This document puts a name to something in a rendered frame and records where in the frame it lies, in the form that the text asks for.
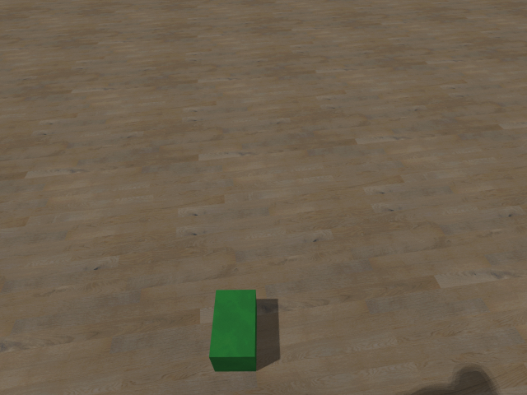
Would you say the carton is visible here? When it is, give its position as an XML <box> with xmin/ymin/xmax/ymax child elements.
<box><xmin>209</xmin><ymin>290</ymin><xmax>257</xmax><ymax>372</ymax></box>

